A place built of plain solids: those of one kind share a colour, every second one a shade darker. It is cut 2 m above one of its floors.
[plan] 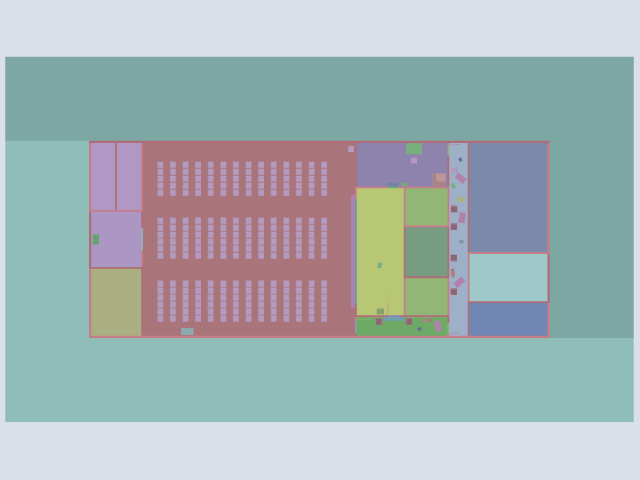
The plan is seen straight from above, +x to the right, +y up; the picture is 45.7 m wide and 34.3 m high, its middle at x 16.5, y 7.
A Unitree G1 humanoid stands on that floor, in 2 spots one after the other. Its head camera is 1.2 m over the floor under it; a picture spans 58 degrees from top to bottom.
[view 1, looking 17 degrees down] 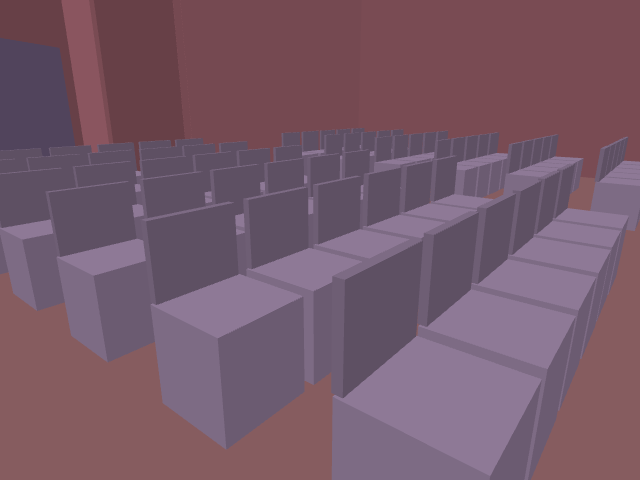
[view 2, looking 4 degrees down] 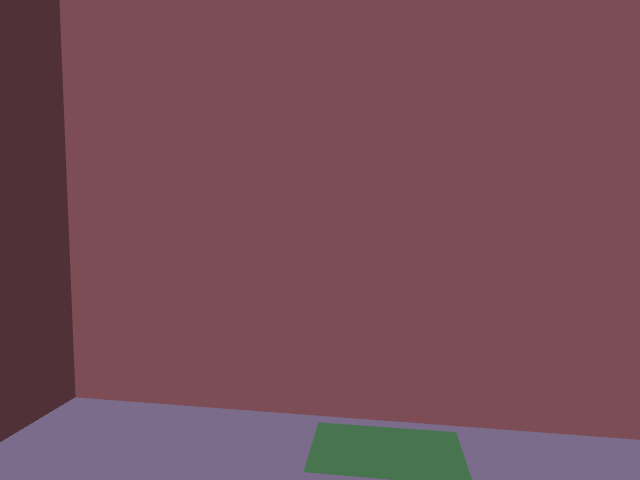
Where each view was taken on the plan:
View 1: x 9.97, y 4.88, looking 129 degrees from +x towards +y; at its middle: stacking_chair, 2.44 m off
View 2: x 2.58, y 7.04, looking -171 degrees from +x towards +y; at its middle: wall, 2.46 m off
